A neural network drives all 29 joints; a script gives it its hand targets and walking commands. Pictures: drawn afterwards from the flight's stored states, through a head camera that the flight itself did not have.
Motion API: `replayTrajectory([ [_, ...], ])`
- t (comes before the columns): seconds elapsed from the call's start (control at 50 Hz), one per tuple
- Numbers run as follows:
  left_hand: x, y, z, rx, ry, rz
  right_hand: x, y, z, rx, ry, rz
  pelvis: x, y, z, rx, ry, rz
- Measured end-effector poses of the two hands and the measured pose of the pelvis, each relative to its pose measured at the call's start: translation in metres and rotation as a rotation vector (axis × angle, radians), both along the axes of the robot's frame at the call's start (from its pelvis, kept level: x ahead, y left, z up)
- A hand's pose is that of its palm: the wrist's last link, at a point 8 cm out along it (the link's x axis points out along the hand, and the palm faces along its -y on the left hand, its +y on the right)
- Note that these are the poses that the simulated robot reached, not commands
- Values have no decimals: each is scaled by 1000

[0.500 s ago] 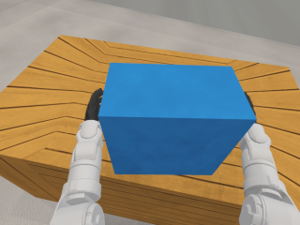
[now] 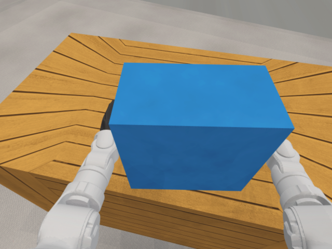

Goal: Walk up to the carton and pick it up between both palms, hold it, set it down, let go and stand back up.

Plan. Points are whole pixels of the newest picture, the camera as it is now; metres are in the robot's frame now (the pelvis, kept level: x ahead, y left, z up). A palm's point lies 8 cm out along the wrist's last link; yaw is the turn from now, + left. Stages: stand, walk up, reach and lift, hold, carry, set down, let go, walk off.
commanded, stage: set down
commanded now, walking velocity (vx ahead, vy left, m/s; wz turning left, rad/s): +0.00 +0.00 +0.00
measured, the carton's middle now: (189, 134) +0.40 -0.04 +0.05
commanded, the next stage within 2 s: none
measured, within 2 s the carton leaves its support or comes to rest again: neither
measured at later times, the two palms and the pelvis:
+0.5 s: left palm (101, 121) +0.40 +0.18 +0.09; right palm (323, 120) +0.39 -0.32 +0.13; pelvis -0.05 -0.02 -0.01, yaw -1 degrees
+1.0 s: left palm (77, 94) +0.42 +0.22 +0.16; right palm out of the picture +0.40 -0.32 +0.18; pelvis -0.03 -0.01 +0.00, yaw +0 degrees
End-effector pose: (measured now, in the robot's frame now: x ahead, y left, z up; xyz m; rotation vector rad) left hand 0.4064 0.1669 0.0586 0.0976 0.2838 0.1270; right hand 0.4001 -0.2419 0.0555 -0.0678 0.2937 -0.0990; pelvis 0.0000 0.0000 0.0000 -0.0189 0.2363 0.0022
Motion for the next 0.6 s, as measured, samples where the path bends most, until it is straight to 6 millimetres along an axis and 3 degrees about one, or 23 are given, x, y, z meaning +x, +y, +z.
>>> replayTrajectory([
  [0.14, -3, 5, 14, 27, 15, -16, 6, -23, 16, 35, -36, -68, -5, 4, -3, -6, 11, -20],
  [0.36, -13, 15, 13, -10, 10, 2, -14, -77, 46, 15, -44, -126, -38, -13, -9, 15, 37, -31],
  [0.46, -9, 12, 26, -20, -9, 8, -11, -80, 66, 24, -68, -98, -49, -20, -13, 25, 77, -33],
  [0.6, -1, 12, 65, -8, -55, 7, -2, -70, 87, 50, -78, -77, -53, -25, -13, 33, 80, -25],
])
